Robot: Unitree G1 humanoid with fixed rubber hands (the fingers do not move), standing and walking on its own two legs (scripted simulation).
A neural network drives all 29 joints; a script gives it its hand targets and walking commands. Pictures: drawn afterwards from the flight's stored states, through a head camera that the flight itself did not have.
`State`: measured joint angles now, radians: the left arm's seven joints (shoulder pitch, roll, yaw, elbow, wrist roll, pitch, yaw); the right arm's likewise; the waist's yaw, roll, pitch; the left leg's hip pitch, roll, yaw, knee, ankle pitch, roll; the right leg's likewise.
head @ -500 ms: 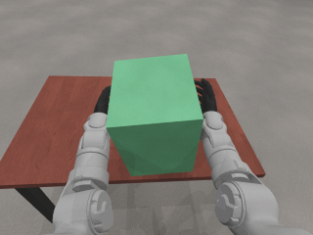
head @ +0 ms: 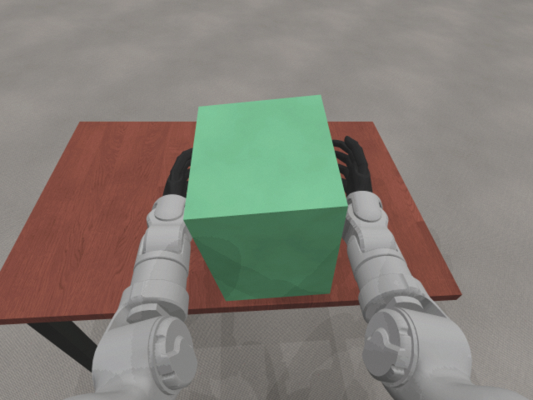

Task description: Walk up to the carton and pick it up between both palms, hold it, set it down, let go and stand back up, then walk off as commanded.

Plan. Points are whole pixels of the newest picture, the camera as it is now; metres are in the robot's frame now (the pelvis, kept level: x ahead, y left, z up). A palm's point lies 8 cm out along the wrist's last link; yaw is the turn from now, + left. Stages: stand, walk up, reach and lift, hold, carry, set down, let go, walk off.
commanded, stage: set down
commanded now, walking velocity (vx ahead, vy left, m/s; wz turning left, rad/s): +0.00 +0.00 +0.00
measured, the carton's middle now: (269, 207) +0.41 +0.02 +0.07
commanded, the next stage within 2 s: none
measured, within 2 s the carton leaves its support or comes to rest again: neither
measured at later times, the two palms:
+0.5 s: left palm (181, 207) +0.41 +0.17 +0.07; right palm (352, 197) +0.42 -0.11 +0.10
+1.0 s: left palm (181, 214) +0.40 +0.17 +0.06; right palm (352, 205) +0.41 -0.11 +0.09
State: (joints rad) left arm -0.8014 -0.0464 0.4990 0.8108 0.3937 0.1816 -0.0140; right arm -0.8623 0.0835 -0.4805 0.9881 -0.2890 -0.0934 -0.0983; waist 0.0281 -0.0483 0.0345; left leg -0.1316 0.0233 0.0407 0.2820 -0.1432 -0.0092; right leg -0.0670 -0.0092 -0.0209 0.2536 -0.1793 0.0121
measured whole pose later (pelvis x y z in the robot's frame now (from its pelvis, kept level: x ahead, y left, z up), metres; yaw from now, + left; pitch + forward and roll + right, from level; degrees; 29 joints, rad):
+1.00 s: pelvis +0.00 +0.00 +0.00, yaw -1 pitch +5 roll +0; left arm -0.79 -0.04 0.56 0.95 0.42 -0.01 -0.01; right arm -0.82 0.15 -0.63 0.94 -0.47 -0.17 -0.06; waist 0.04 -0.05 -0.01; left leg -0.24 0.03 0.06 0.28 -0.12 0.00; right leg -0.19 -0.01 0.00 0.26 -0.16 0.01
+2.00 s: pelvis +0.01 +0.00 +0.00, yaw -2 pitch +5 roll +0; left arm -0.75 -0.11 0.63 0.84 0.50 -0.07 -0.04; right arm -0.75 0.16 -0.59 0.85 -0.46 -0.16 -0.03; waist 0.04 -0.06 0.04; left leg -0.21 0.04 0.08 0.28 -0.15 0.00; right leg -0.17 0.00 0.02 0.27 -0.17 0.01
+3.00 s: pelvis -0.02 +0.01 -0.03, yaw -2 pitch +20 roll -3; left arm -1.02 0.23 -0.02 1.42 -0.25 -0.27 0.08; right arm -1.03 -0.21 0.04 1.38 0.30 -0.21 -0.07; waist 0.05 0.01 -0.24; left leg -0.72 0.06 0.04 0.59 -0.22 0.00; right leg -0.63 0.02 -0.02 0.49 -0.21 0.02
